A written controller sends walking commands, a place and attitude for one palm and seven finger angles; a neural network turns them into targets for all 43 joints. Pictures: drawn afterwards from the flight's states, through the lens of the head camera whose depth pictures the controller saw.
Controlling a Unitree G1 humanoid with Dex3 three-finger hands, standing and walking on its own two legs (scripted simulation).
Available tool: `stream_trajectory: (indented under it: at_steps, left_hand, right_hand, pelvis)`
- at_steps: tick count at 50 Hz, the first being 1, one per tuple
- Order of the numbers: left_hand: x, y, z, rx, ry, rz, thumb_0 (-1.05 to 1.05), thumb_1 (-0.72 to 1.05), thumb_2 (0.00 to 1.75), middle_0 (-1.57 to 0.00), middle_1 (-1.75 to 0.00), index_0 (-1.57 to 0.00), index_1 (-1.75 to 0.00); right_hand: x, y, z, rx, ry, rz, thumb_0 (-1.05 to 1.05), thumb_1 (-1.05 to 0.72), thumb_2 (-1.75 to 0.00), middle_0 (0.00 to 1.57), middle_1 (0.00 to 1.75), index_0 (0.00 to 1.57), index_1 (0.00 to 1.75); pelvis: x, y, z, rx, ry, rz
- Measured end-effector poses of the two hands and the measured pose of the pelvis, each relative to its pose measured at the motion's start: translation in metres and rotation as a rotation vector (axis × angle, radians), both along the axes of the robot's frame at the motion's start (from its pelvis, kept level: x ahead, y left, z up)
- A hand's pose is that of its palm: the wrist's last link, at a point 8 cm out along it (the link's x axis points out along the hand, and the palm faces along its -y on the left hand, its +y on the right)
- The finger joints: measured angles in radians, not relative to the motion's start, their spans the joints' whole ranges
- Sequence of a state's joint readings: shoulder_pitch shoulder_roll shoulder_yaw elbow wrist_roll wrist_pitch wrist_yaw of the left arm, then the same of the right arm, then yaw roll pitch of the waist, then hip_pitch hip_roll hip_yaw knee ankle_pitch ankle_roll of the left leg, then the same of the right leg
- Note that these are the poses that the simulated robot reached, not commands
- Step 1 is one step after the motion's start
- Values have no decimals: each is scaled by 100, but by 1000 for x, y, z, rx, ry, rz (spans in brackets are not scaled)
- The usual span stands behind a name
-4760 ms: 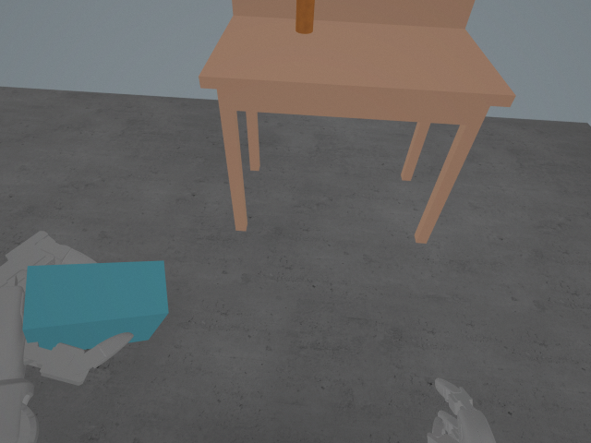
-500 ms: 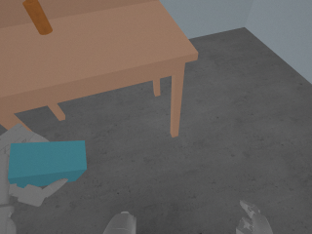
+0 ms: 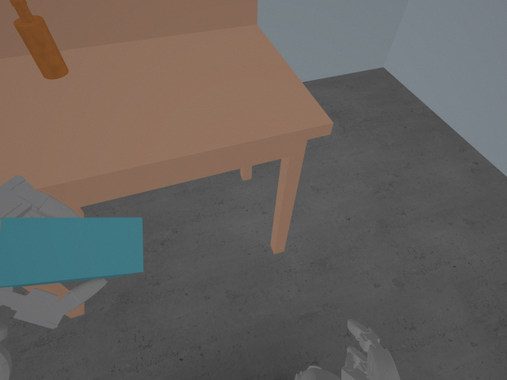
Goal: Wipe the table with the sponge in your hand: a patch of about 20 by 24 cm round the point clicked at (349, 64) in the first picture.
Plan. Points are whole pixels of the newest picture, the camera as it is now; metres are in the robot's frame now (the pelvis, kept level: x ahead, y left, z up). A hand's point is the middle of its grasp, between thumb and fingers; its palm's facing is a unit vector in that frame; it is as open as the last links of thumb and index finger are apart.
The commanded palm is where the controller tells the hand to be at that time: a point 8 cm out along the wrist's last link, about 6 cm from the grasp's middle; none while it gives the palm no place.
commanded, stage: take the last steps up to it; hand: left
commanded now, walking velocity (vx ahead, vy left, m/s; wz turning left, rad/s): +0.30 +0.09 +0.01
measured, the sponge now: (91, 252) +0.22 +0.20 +0.17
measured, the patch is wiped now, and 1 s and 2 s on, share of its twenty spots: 0.00 0.00 0.00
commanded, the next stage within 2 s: come to a stop and stand still in 0.72 s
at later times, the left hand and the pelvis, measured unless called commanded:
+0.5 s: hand (97, 170) +0.32 +0.22 +0.19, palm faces +0.36 -0.76 -0.55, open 9.9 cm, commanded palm +0.26 +0.27 +0.18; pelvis +0.11 -0.01 +0.00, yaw +1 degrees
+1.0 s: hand (105, 135) +0.39 +0.24 +0.18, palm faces +0.44 -0.75 -0.50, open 9.9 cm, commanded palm +0.34 +0.28 +0.18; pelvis +0.18 +0.00 -0.01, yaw +0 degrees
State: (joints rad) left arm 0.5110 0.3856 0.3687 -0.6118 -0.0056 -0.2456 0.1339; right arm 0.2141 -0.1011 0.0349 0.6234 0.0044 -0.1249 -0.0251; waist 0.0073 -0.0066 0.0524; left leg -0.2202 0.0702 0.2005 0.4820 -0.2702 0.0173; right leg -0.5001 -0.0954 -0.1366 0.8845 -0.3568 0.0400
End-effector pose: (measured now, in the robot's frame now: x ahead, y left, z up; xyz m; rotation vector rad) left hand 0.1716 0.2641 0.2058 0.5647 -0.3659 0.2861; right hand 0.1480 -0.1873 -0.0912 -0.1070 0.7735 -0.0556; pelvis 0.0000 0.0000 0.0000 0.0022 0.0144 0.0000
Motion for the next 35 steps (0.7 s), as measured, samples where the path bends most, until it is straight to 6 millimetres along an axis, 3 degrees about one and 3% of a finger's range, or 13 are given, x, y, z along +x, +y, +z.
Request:
stream_trajectory:
  at_steps: [4,9,14,20,26,31,35]
  left_hand:
    - [16,-1,3,53,25,63,0,-47,99,-77,-134,-76,-134]
    - [43,-3,-20,9,72,155,0,-47,99,-77,-134,-76,-134]
    - [67,-18,-36,-74,145,134,0,-47,99,-77,-134,-76,-134]
    - [94,-27,-14,12,134,33,0,-47,99,-77,-134,-76,-134]
    - [115,2,3,71,61,51,0,-47,100,-77,-135,-76,-134]
    - [142,36,-18,-3,-5,89,0,-47,100,-77,-135,-76,-134]
    - [165,44,-34,-81,19,96,0,-47,100,-77,-135,-76,-134]
  right_hand:
    - [18,-11,-14,14,25,3,1,-90,-90,20,30,21,30]
    - [46,-45,-35,-16,66,5,1,-90,-90,20,30,20,30]
    - [70,-78,-17,-89,76,-12,1,-91,-90,20,30,20,30]
    - [96,-97,5,-159,61,-42,1,-91,-90,19,30,20,30]
    - [121,-78,8,-168,47,-63,1,-91,-90,19,30,20,30]
    - [145,-44,-2,-139,10,-92,1,-91,-90,19,30,20,30]
    - [160,-10,1,-78,-10,-51,1,-91,-90,19,30,20,30]
  pelvis:
    - [23,-10,-4,9,0,6]
    - [44,-23,-15,16,-14,27]
    - [62,-28,-3,45,-10,24]
    - [85,-26,6,59,8,30]
    - [117,-6,2,48,3,18]
    - [142,16,-15,44,-26,-5]
    - [150,19,-12,29,-36,3]
